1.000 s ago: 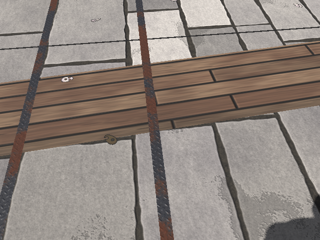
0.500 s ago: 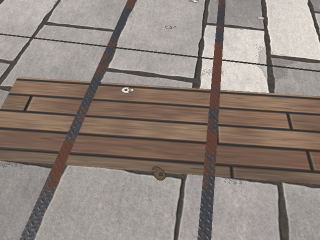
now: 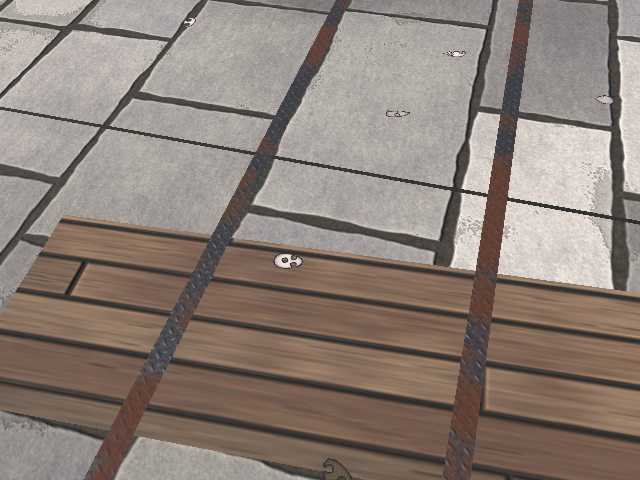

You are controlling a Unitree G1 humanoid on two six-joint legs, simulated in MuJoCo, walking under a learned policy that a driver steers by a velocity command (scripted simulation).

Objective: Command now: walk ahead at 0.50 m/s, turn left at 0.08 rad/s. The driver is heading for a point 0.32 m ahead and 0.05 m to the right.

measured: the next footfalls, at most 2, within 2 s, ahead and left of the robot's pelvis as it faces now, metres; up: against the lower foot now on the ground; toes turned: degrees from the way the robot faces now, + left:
left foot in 0.36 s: +0.33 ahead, +0.11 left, +0.00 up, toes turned +2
right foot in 0.72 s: +0.26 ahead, -0.09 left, +0.00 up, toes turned -1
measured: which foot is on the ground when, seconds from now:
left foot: up 0.00-0.34, down 0.36-1.00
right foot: down 0.00-0.36, up 0.38-0.70, down 0.72-1.00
